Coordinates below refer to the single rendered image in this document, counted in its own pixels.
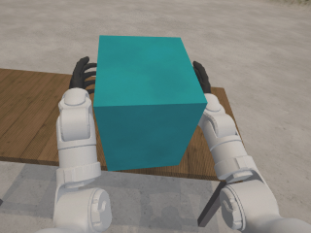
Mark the left robot forearm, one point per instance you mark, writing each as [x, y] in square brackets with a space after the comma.
[76, 143]

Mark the right robot hand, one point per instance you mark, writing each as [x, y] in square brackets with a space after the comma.
[202, 77]

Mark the left robot hand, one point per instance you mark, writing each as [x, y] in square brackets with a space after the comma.
[79, 75]

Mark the left robot upper arm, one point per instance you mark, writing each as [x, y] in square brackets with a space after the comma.
[81, 211]

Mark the carton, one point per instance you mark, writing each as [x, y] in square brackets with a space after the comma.
[147, 101]

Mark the right robot forearm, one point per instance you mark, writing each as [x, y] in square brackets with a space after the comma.
[232, 163]

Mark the table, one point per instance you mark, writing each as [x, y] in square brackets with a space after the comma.
[29, 111]

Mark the right robot upper arm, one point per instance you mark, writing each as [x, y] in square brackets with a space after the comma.
[250, 207]

